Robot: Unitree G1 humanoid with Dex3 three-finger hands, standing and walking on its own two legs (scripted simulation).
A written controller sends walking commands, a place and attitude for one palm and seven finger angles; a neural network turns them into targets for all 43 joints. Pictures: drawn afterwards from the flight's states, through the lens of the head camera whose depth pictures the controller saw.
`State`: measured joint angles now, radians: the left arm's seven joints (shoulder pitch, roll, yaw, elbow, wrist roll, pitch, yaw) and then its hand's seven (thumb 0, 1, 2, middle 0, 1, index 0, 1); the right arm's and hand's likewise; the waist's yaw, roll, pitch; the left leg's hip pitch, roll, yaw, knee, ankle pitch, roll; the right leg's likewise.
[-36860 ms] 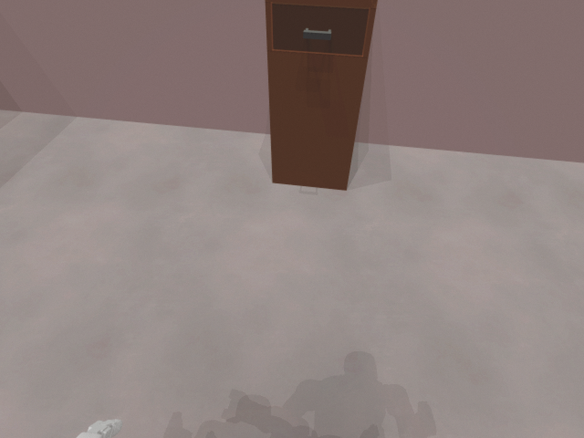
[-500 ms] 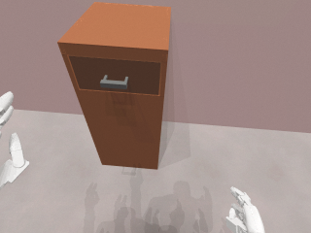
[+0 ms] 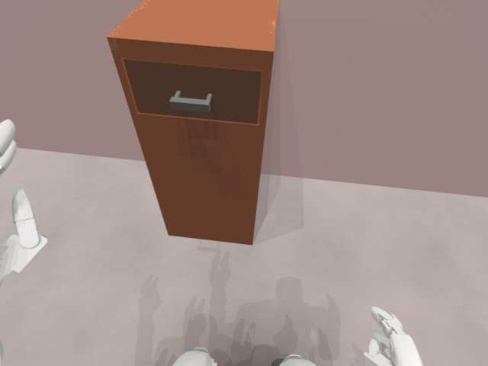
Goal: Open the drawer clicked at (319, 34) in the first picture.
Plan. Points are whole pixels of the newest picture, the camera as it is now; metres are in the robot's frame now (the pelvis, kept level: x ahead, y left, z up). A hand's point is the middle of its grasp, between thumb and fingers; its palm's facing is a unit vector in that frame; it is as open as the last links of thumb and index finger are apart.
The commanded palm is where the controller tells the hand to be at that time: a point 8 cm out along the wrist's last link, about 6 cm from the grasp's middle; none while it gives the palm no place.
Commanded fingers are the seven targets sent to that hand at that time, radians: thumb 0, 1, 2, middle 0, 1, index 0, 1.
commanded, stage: step back with the hand held close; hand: left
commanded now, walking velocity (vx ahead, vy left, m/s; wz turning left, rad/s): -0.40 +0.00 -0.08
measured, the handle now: (192, 100) +0.72 +0.18 +0.03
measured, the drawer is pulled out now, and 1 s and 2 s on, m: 0.00 0.00 0.00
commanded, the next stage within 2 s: stop stepping back and stand still in 0.34 s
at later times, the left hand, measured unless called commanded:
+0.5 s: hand (20, 323) +0.12 +0.21 +0.21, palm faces +0.32 -0.82 -0.47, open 7.4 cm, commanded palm +0.04 +0.27 +0.22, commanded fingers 0.00 0.90 0.90 -0.20 -0.30 -0.20 -0.30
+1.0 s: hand out of the picture +0.03 +0.21 +0.20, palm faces +0.39 -0.83 -0.40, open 7.4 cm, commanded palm -0.03 +0.25 +0.22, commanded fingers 0.00 0.90 0.90 -0.20 -0.30 -0.20 -0.30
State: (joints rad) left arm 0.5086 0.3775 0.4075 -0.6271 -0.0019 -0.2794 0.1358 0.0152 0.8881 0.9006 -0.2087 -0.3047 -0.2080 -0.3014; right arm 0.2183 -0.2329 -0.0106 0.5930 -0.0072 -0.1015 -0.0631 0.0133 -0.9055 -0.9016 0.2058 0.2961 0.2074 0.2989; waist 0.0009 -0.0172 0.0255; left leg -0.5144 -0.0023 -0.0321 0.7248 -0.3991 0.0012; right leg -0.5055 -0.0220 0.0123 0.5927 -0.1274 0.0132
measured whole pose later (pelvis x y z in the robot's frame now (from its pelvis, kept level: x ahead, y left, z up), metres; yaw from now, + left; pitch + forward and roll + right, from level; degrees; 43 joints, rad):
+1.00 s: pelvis -0.16 -0.02 +0.02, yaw -1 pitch +0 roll +1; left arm 0.59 0.35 0.34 -0.53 -0.01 -0.20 0.16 0.01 0.89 0.90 -0.21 -0.30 -0.21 -0.30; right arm 0.31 -0.24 0.00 0.65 -0.01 -0.11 -0.08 0.01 -0.91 -0.90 0.20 0.30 0.21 0.30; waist -0.03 -0.01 -0.08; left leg -0.24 0.03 0.05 0.50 -0.28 0.02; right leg -0.28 0.04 -0.08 0.50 -0.23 -0.07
